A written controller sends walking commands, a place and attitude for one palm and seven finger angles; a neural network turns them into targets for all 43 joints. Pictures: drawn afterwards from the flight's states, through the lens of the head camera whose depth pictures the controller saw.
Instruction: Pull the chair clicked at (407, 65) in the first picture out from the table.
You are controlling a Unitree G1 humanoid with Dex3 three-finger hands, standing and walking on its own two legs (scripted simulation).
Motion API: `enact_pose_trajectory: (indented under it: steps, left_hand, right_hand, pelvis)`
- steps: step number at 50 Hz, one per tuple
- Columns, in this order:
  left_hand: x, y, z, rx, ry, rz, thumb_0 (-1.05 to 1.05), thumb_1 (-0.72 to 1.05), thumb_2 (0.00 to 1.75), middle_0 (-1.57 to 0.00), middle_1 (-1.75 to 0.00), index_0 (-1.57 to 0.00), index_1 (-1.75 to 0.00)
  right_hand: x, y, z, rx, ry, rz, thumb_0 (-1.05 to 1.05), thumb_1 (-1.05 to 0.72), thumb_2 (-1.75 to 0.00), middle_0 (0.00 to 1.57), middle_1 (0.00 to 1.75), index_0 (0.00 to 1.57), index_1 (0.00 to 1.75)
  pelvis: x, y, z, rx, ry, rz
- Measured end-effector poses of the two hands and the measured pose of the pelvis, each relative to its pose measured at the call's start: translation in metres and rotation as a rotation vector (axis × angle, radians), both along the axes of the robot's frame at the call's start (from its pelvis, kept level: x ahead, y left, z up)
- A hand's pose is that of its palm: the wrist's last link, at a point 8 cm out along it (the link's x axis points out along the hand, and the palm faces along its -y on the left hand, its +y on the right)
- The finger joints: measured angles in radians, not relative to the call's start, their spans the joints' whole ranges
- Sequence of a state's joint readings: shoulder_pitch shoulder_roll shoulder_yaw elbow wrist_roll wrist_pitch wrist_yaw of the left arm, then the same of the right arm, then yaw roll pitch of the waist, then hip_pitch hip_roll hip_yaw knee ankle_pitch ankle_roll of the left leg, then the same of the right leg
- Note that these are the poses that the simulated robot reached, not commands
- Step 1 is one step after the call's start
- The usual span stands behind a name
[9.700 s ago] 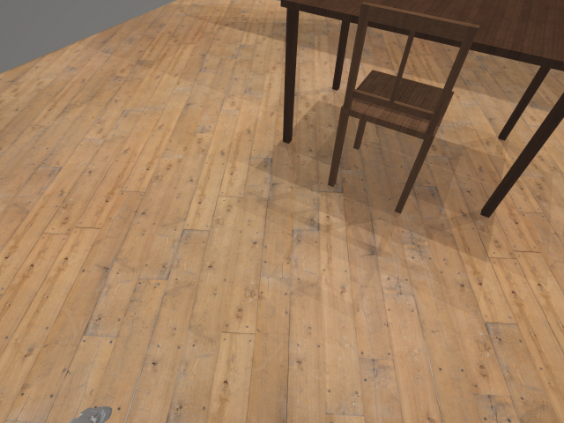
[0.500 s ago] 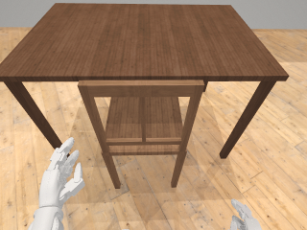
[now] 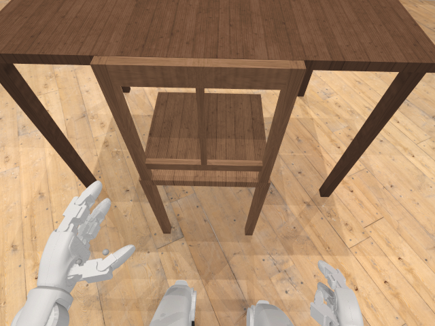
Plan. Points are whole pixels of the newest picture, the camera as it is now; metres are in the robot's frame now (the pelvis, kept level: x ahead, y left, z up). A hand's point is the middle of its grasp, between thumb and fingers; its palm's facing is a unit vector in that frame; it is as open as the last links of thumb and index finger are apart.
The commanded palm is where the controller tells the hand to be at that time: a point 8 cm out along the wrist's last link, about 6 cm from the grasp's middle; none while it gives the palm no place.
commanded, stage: raise the hand toward the chair's back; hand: left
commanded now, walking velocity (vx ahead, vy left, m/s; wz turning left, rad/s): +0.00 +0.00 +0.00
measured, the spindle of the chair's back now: (202, 130) +0.53 +0.07 +0.01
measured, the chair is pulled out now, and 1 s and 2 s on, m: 0.00 0.00 0.00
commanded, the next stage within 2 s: aim the fingers beside a spindle in 1.36 s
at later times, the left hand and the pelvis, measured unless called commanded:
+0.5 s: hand (82, 240) +0.24 +0.23 +0.06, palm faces +0.07 -1.00 -0.04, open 16.0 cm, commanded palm +0.22 +0.29 +0.06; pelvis +0.01 +0.04 +0.01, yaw +0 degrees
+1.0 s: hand (75, 225) +0.26 +0.25 +0.07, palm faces +0.05 -1.00 -0.05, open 16.9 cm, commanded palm +0.23 +0.30 +0.07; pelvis +0.01 +0.04 +0.02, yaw +0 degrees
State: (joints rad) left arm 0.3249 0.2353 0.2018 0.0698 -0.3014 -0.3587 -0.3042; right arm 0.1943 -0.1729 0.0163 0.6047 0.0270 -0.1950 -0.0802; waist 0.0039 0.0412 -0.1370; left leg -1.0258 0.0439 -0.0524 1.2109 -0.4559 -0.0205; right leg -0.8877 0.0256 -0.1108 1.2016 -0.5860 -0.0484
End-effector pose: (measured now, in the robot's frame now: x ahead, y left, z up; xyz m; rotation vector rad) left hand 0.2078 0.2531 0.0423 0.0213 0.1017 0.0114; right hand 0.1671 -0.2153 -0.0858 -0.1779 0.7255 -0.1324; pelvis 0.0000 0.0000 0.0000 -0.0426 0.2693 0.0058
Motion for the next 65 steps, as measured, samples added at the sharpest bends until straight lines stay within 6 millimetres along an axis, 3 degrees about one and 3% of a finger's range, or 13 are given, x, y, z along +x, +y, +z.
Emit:
enact_pose_trajectory:
  steps: [5,9,16,26,35,51,65]
  left_hand:
    - [0.004,0.009,0.013,0.021,-0.021,0.057,0.00,0.13,0.57,-0.13,-0.18,-0.13,-0.18]
    - [0.003,0.014,0.013,0.033,-0.046,0.057,0.00,0.03,0.53,-0.12,-0.16,-0.11,-0.17]
    - [0.004,0.020,0.008,0.017,-0.048,0.043,0.00,-0.13,0.46,-0.10,-0.14,-0.10,-0.14]
    - [0.007,0.033,0.019,0.022,-0.074,0.052,-0.01,-0.36,0.36,-0.08,-0.10,-0.08,-0.10]
    - [0.011,0.043,0.023,0.027,-0.067,0.053,-0.01,-0.47,0.31,-0.07,-0.08,-0.07,-0.09]
    - [0.029,0.045,0.028,0.026,-0.063,0.036,-0.02,-0.49,0.30,-0.06,-0.08,-0.06,-0.08]
    - [0.030,0.033,0.030,0.034,-0.082,0.049,-0.02,-0.49,0.30,-0.06,-0.08,-0.06,-0.08]
  right_hand:
    - [-0.024,-0.008,0.004,-0.019,0.054,-0.061,0.01,-0.90,-0.90,0.21,0.30,0.20,0.30]
    - [-0.028,-0.015,0.008,-0.059,0.063,-0.065,0.01,-0.90,-0.90,0.21,0.30,0.20,0.30]
    - [-0.008,-0.014,0.022,-0.111,0.011,-0.041,0.01,-0.90,-0.90,0.21,0.30,0.20,0.30]
    - [0.028,0.022,0.041,-0.078,-0.078,0.048,0.01,-0.90,-0.90,0.21,0.30,0.20,0.30]
    - [0.029,0.039,0.042,-0.057,-0.064,0.085,0.01,-0.90,-0.90,0.21,0.30,0.20,0.30]
    - [-0.002,0.012,0.036,-0.086,0.021,0.012,0.01,-0.90,-0.90,0.21,0.30,0.20,0.30]
    - [0.008,0.003,0.036,-0.075,0.000,0.012,0.01,-0.90,-0.90,0.21,0.30,0.20,0.30]
  pelvis:
    - [0.005,0.008,0.009,0.007,0.004,-0.014]
    - [0.007,0.016,0.010,0.004,0.011,-0.015]
    - [0.007,0.027,0.009,-0.006,0.010,-0.010]
    - [0.008,0.037,0.014,-0.020,-0.004,0.003]
    - [0.009,0.041,0.017,-0.027,-0.013,0.009]
    - [0.013,0.039,0.022,-0.021,-0.014,0.001]
    - [0.016,0.029,0.022,-0.011,-0.010,0.000]
